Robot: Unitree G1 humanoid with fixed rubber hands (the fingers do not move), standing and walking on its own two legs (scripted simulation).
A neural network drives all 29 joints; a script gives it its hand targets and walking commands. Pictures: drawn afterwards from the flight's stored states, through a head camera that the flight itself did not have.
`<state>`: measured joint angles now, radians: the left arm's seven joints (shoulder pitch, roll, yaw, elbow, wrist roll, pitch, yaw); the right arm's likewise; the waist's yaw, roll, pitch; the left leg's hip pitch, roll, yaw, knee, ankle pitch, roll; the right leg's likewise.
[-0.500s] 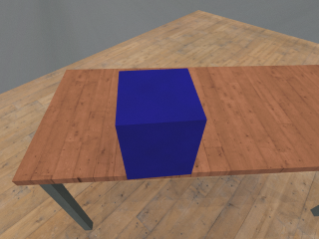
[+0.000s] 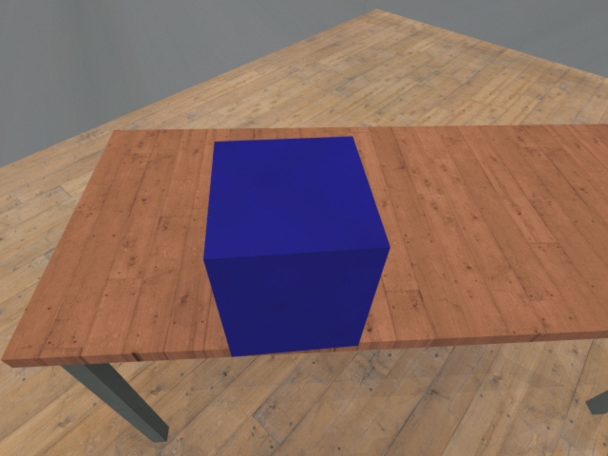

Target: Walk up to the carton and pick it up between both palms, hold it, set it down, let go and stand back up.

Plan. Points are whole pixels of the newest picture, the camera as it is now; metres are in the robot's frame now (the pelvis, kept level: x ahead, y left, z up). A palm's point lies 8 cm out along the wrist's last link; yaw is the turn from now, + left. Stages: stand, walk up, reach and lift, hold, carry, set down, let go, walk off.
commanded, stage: stand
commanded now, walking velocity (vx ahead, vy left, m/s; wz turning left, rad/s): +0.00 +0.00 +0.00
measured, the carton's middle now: (290, 249) +0.39 +0.04 +0.04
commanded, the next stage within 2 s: none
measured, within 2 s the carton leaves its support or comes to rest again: neither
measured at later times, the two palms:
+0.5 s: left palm out of the picture +0.08 +0.30 -0.12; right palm out of the picture +0.09 -0.29 -0.12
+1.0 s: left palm out of the picture +0.07 +0.30 -0.12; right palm out of the picture +0.09 -0.29 -0.12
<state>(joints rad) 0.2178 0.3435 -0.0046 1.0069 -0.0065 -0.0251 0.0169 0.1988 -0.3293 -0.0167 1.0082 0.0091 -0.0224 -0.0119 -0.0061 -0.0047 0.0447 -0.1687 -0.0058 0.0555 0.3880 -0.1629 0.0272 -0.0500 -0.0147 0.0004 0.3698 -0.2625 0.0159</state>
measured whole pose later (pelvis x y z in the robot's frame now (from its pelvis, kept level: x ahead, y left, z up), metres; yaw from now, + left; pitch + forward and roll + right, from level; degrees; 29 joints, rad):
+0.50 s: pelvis +0.02 +0.00 +0.00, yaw +0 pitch -3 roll +0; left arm 0.18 0.35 0.01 1.06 -0.01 -0.02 0.03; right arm 0.17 -0.31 -0.02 1.06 0.01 -0.03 -0.03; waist 0.00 -0.01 0.05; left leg -0.13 -0.02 0.06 0.36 -0.18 0.03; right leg 0.00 -0.03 0.00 0.32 -0.27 0.02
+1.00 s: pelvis +0.03 +0.00 +0.00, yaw +1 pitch -3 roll +0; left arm 0.19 0.34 0.01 1.07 -0.01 -0.02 0.03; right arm 0.18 -0.31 -0.03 1.07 0.01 -0.02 -0.03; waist 0.00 -0.01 0.05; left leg -0.12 -0.02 0.05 0.35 -0.18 0.03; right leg 0.01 -0.03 -0.01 0.31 -0.27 0.02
